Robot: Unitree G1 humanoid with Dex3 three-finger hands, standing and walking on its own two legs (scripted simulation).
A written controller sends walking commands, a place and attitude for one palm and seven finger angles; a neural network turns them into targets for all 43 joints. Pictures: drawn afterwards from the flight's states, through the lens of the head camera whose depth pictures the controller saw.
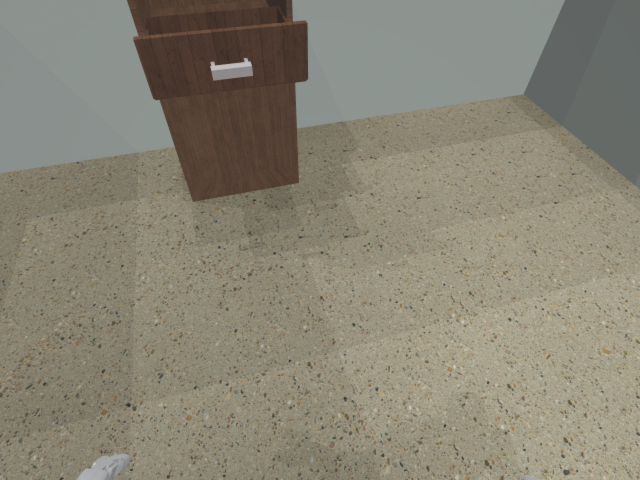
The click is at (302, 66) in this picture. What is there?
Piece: drawer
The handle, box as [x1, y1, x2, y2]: [210, 58, 252, 80]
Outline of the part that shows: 250,62 248,62 246,58 244,58 244,61 241,63 215,65 213,62 211,62 210,66 213,80 252,75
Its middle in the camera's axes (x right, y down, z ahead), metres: -0.25 -0.47 +1.05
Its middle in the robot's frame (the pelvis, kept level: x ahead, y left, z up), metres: +1.09 +0.31 -0.02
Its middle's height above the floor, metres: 0.75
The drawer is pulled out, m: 0.29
